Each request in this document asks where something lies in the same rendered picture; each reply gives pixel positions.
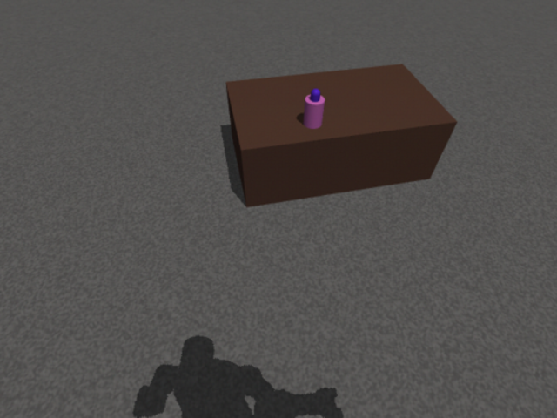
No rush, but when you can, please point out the bottle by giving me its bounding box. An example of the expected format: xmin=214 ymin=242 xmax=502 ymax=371
xmin=304 ymin=89 xmax=325 ymax=129

